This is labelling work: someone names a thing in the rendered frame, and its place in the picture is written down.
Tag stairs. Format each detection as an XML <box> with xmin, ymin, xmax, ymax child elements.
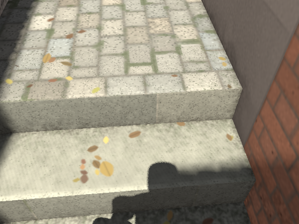
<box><xmin>0</xmin><ymin>89</ymin><xmax>256</xmax><ymax>224</ymax></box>

